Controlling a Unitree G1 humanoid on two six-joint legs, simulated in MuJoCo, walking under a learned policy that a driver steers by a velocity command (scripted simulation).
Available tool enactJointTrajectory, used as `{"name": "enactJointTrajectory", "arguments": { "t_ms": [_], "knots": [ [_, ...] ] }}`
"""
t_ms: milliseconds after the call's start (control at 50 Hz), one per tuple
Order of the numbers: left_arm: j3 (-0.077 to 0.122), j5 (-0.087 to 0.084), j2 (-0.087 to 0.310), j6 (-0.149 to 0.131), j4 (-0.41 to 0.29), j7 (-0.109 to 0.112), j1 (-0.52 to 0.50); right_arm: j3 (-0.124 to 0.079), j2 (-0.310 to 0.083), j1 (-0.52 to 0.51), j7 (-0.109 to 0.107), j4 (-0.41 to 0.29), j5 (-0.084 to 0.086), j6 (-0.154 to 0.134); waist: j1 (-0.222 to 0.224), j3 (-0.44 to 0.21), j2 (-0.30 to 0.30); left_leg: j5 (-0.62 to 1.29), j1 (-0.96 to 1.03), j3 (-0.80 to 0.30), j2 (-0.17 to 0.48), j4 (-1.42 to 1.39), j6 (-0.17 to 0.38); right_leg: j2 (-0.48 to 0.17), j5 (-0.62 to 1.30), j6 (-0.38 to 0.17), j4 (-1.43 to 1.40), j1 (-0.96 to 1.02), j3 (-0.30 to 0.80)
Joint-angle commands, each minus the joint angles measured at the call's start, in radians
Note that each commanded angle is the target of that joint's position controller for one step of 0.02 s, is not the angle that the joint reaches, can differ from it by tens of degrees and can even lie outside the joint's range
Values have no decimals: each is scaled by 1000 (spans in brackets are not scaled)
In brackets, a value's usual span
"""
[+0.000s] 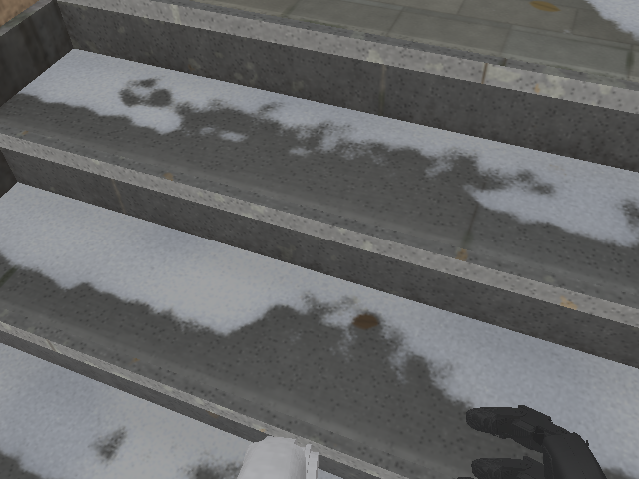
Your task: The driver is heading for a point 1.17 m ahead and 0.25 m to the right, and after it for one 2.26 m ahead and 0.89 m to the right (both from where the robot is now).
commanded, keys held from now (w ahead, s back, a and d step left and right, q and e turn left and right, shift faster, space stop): w+e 0.94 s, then w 0.06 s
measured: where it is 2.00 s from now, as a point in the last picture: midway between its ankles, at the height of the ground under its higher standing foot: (555, 18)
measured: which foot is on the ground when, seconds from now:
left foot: up 0.00-0.12, down 0.14-0.70, up 0.72-1.00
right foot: down 0.00-0.16, up 0.18-0.62, down 0.64-1.00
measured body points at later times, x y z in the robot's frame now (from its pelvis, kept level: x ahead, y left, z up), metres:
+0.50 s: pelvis +0.31 +0.06 +0.17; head +0.31 +0.06 +0.62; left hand +0.54 +0.21 +0.07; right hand +0.16 -0.14 +0.02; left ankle +0.25 +0.14 -0.56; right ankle +0.35 -0.09 -0.22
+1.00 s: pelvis +0.61 +0.01 +0.34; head +0.60 +0.03 +0.79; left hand +0.58 +0.21 +0.18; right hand +0.72 -0.28 +0.28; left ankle +0.80 +0.06 -0.15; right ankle +0.47 -0.08 -0.39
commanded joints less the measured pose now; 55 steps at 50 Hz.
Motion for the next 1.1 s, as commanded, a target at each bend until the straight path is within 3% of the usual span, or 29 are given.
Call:
{"name": "enactJointTrajectory", "arguments": {
  "t_ms": [20, 40, 80, 120, 140, 160, 180, 200, 220, 240, 300, 420, 480, 560, 600, 640, 660, 680, 700, 720, 740, 820, 880, 940, 1000, 1020, 1060, 1080, 1100],
  "knots": [
    [-4, 61, 59, -3, 72, -58, 85, 47, -50, -340, -12, -174, -13, -12, -26, 160, -71, 99, -341, 57, 106, -285, 108, -203, 77, -176, -242, -16, 244],
    [-5, 29, 62, 4, 35, -78, 11, 63, -24, -463, 12, -199, -55, 2, -27, 119, -78, 244, 94, 153, 114, -451, 83, -203, 181, -226, -398, -369, 206],
    [-14, -23, 103, -27, 55, -121, -8, 80, 36, -590, 56, -241, -14, 44, -98, 118, -226, 100, 607, 249, -6, -463, -19, -250, 706, -293, -499, -676, 166],
    [35, -54, 266, -69, 62, -134, -5, 46, -84, -392, 55, -175, 20, 60, -190, -38, -259, 138, 739, 258, -96, -818, -43, -231, 1747, -212, -272, -272, 91],
    [69, -81, 335, -83, 31, -114, -56, 21, -143, -167, 44, -72, -5, 63, -228, -140, -248, 200, 881, 242, -124, -989, -43, -247, 1933, -139, -117, -81, 83],
    [82, -54, 317, -68, 64, -101, -51, -2, -151, 95, 19, 7, -51, 68, -312, -276, -166, 444, 1208, 49, -46, -1152, -8, -240, 1682, -68, 194, -163, 116],
    [28, 35, 115, -59, 50, -113, 150, 3, -150, 390, 27, 128, 3, 44, -281, -662, 260, 678, 1802, -549, 264, -1351, 213, -72, 640, -57, 503, -562, 174],
    [82, -44, 176, -28, 57, -117, 30, -38, -227, 619, 16, 199, -25, 57, -369, -522, 284, 408, 1563, -950, 361, -1647, 241, 75, 382, -43, 1068, -634, 314],
    [97, -69, 137, -22, 53, -112, -101, -61, -275, 587, 11, 277, -19, 13, -329, -199, 208, 163, 1263, -848, 328, -1703, 130, 70, 481, -60, 1417, -803, 346],
    [88, -80, 76, -33, 19, -93, -200, -63, -266, 415, 8, 290, 27, -18, -252, -85, 144, 138, 1120, -715, 312, -1665, 115, 55, 459, -55, 1585, -908, 297],
    [41, -70, 0, 10, -35, -70, -359, 13, 77, 95, 16, 303, -4, -17, -82, -93, -86, 357, 957, -354, 310, -1663, 55, -44, 425, -169, 1656, -969, 232],
    [-10, -111, -30, 38, -143, -85, -589, -2, 0, 262, 6, 425, -105, -32, -27, 83, 1, 299, 930, 87, 211, -1865, -51, -23, 303, -311, 1945, -1283, 109],
    [-13, -105, 96, 35, -239, -71, -762, 23, -46, 418, 27, 477, -140, -28, -68, 26, -47, 252, 1045, 176, 152, -1883, -109, -33, 482, -311, 1674, -1332, 45],
    [-1, -105, 155, 99, -355, -50, -1047, 18, -136, 453, 70, 474, -97, -33, -93, 68, 58, 889, 1005, 269, 220, -2088, -61, -57, 218, -261, 1201, -1072, -192],
    [4, -101, 120, 125, -352, -77, -911, -2, -293, 458, 68, 436, -27, -95, 7, -21, 136, 1893, 1030, 304, 272, -1954, -15, 39, 239, -162, 1115, -695, -249],
    [26, -78, 151, 114, -315, -76, -781, -35, -355, 469, 61, 448, 14, -104, 22, 12, 180, 1971, 1395, 290, 321, -1755, -11, 152, 26, -131, 734, -768, -290],
    [40, -96, 172, 98, -270, -56, -669, -42, -356, 513, 64, 454, -38, -99, 2, -63, 201, 2090, 1362, 285, 310, -1619, -37, 160, 110, -163, 730, -584, -225],
    [61, -105, 213, 92, -190, -36, -439, -45, -305, 530, 70, 451, -100, -93, 35, -194, 121, 1960, 1104, 230, 273, -1354, -75, 134, 379, -231, 708, -213, -16],
    [81, -82, 262, 98, -90, -24, -196, -31, -231, 523, 95, 430, -119, -75, 78, -314, -76, 1144, 783, 159, 147, -1035, -90, 39, 381, -314, 407, 139, 306],
    [94, -38, 280, 98, -57, -28, -108, -49, -205, 424, 111, 422, -39, -52, 101, -156, -169, 494, 496, -8, -61, -486, -78, -72, 103, -351, 103, 57, 682],
    [97, -47, 266, 72, -28, -12, -141, -40, -131, 406, 111, 400, -25, -49, 70, -118, -195, 520, 318, -205, -84, -91, -45, -135, 42, -370, 53, -17, 800],
    [13, -40, 23, 18, 40, -43, -469, -4, -50, 185, 37, 246, -50, -27, -185, 21, 87, 435, 80, -161, -37, -4, 31, -59, 160, -259, 99, -299, 391],
    [14, -17, 67, -8, 11, -41, -484, 3, -83, 87, 6, 199, -8, -14, -189, 33, -90, 140, 88, -60, -17, 139, 1, -44, 165, -256, -12, -471, 310],
    [2, 48, 87, -21, 95, -37, -277, 25, -97, -127, -32, 66, -13, -34, -134, -3, 42, 106, 38, -61, 31, -154, 1, -38, 122, -156, 6, -392, 308],
    [46, -57, 251, -25, -47, -74, -414, 52, -69, -313, -24, -49, 2, 3, -172, 39, -67, -96, 754, 61, 44, -675, -154, -88, 115, -201, -331, -898, 333],
    [50, -91, 279, -39, -56, -76, -426, 55, -35, -176, 0, -23, 6, 9, -224, 37, -144, 14, 812, 159, -12, -566, -179, -158, 456, -248, -291, -823, 319],
    [86, -128, 349, -69, -84, -85, -427, -4, -193, 45, 16, 81, -1, 1, -270, -53, -112, 56, 743, 194, -123, -903, -143, -165, 1356, -225, -41, -308, 225],
    [89, -80, 269, -76, -49, -92, -331, -35, -278, 225, 13, 160, -7, -12, -233, -186, 7, 422, 943, -30, -49, -1008, -38, -79, 1384, -151, 285, -279, 163],
    [67, -10, 151, -66, -22, -112, -176, -43, -297, 421, 8, 201, -12, -15, -260, -380, 245, 216, 1367, -589, 131, -1349, 155, 50, 857, -122, 557, -666, 197]
  ]
}}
